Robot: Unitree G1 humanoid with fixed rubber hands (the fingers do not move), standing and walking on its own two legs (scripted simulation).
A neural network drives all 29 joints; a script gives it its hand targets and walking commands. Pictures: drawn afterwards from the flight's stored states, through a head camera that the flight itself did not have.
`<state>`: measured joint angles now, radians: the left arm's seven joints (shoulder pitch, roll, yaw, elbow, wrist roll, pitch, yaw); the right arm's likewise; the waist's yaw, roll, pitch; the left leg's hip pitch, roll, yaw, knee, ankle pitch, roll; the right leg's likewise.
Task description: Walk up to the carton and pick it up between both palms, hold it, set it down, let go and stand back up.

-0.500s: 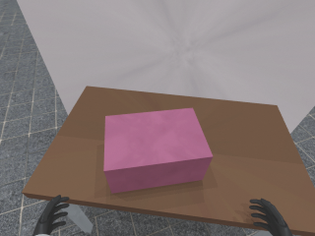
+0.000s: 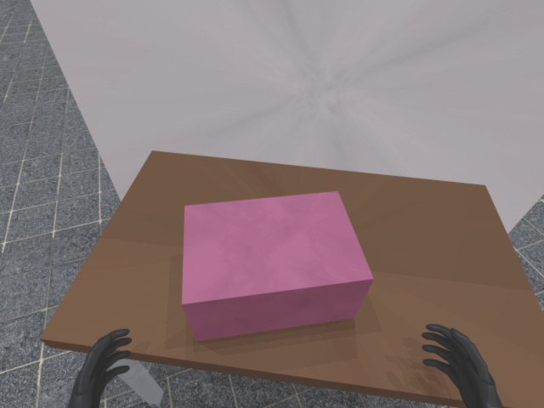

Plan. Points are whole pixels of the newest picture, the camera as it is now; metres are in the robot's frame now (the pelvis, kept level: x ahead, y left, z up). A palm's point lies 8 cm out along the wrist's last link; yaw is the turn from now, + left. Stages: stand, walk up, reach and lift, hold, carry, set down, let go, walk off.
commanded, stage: reach and lift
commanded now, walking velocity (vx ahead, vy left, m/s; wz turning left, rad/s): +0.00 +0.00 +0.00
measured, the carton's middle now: (270, 262) +0.40 +0.03 -0.07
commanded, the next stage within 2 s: none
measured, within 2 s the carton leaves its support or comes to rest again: neither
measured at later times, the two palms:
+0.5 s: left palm (111, 351) +0.20 +0.24 -0.01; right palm (468, 378) +0.20 -0.25 -0.03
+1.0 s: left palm (112, 292) +0.26 +0.25 +0.04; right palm (455, 305) +0.28 -0.25 +0.02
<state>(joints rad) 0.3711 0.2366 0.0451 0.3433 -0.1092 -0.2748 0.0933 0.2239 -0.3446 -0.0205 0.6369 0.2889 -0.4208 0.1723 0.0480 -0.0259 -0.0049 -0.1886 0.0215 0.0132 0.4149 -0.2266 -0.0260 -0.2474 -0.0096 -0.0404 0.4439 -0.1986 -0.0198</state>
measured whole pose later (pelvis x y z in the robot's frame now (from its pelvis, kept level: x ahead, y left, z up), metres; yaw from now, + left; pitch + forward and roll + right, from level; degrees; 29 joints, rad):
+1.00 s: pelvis +0.01 +0.01 +0.00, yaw +0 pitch +1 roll +0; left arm 0.00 0.24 0.05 0.28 -0.17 -0.01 0.11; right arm -0.05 -0.40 -0.01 0.61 0.36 -0.24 0.18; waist 0.05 -0.01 -0.02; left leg -0.20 0.02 0.01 0.42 -0.24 -0.03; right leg -0.25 -0.01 -0.04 0.43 -0.20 -0.02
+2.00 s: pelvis +0.02 +0.00 +0.00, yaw +0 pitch +8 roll +0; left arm -0.54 0.29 0.10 0.72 -0.18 0.15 0.04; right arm -0.66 -0.48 0.09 0.97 0.41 -0.03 0.16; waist 0.11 0.02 -0.08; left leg -0.32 0.03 0.01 0.42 -0.23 -0.02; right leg -0.37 0.00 -0.04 0.42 -0.19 -0.01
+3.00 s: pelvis -0.01 +0.01 -0.04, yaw +0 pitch +25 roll -1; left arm -0.73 0.16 -0.06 1.30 -0.32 -0.45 0.07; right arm -0.79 -0.39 0.24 1.33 0.45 -0.38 0.12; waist 0.13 0.03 -0.28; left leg -0.87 0.03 0.00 0.74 -0.31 -0.02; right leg -0.89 0.00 -0.04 0.70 -0.24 -0.01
